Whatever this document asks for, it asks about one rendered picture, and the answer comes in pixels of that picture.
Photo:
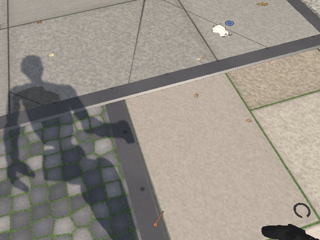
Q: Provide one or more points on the right robot hand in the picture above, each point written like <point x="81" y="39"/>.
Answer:
<point x="285" y="232"/>

